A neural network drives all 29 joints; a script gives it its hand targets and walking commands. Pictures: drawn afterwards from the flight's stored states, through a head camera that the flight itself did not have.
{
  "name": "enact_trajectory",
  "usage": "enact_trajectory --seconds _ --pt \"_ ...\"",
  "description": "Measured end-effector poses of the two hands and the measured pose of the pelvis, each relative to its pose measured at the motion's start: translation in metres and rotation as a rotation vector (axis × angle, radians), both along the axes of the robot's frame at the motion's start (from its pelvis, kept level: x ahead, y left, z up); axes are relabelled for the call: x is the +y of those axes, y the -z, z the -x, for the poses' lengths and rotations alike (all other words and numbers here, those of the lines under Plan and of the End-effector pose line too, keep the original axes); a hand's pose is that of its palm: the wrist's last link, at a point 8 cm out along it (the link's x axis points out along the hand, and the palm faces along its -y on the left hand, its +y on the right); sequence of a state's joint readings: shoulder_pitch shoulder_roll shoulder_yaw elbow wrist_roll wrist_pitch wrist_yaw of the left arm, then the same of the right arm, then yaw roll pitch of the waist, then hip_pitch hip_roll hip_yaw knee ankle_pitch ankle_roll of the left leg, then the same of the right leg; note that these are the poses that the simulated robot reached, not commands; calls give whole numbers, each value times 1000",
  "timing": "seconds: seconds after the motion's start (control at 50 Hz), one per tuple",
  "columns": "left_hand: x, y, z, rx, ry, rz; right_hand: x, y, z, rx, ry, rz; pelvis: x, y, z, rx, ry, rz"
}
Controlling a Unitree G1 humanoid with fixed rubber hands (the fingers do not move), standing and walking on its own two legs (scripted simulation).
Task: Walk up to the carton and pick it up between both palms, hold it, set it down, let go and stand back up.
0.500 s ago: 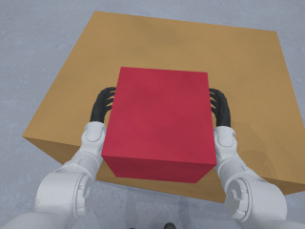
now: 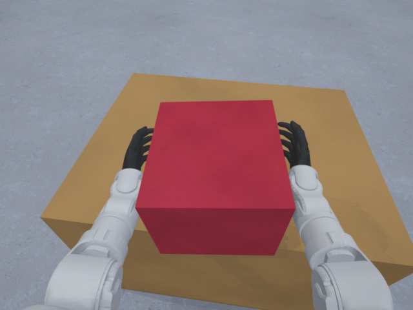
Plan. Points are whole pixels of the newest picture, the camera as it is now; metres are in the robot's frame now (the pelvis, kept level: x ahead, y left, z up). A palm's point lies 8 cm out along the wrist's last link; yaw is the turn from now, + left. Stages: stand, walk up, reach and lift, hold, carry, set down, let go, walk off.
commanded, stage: reach and lift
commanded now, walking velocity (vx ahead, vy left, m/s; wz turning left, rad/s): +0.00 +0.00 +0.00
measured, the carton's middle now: (216, 177) +0.38 -0.03 +0.04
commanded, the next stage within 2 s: hold in 1.66 s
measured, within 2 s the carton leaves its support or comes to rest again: neither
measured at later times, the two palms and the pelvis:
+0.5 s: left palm (125, 158) +0.37 +0.14 +0.12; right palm (304, 156) +0.36 -0.19 +0.13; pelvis -0.01 +0.00 +0.01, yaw -1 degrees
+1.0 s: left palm (116, 153) +0.35 +0.15 +0.15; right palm (307, 155) +0.34 -0.19 +0.15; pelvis -0.02 +0.00 +0.01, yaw -1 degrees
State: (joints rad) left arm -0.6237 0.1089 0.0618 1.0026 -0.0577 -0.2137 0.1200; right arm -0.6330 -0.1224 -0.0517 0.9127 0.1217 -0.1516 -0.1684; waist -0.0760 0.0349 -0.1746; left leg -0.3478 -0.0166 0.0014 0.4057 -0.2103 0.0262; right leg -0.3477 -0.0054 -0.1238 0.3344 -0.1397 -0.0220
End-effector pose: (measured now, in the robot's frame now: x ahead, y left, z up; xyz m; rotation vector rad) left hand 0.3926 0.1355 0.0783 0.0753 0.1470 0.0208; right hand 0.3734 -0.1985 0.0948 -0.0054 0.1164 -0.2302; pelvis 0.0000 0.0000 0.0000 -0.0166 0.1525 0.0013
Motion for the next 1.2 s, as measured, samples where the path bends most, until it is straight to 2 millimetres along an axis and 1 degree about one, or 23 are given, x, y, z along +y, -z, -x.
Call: enact_trajectory --seconds 0.16,0.36,0.58,0.76,0.96,1.2 --pt "3 -19 9 25 -17 18 2 -15 6 24 -9 -17 4 -3 7 -72 20 0" --pt "4 -38 16 28 -18 19 3 -31 12 30 -18 10 3 -5 11 -132 27 0" --pt "6 -50 28 26 -23 17 4 -37 21 28 -29 14 -1 -6 14 -172 20 0" --pt "9 -62 38 25 -29 25 7 -45 27 25 -36 4 -2 -5 15 -193 16 -1" --pt "11 -74 38 22 -17 29 8 -51 29 20 -31 2 -1 -5 15 -218 17 -2" --pt "10 -79 38 18 -12 24 7 -53 30 15 -31 3 -1 -5 13 -236 19 0"
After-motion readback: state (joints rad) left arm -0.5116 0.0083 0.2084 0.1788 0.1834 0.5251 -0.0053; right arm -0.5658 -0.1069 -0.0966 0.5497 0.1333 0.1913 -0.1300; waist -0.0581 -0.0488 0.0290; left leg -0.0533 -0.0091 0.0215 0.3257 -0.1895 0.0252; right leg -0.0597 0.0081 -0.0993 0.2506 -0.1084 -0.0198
